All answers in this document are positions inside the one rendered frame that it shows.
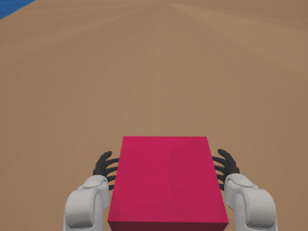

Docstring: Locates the left robot hand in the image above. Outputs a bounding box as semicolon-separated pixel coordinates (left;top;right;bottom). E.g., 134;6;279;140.
92;151;119;191

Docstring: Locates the carton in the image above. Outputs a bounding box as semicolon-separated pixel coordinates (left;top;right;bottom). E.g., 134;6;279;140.
107;136;229;231

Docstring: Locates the right robot hand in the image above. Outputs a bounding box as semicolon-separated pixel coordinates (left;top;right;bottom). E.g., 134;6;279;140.
212;148;240;191

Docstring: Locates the left robot forearm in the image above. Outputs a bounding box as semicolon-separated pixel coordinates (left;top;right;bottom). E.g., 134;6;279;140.
63;174;110;231

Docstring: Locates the right robot forearm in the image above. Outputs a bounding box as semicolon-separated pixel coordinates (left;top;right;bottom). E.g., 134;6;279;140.
224;173;278;231

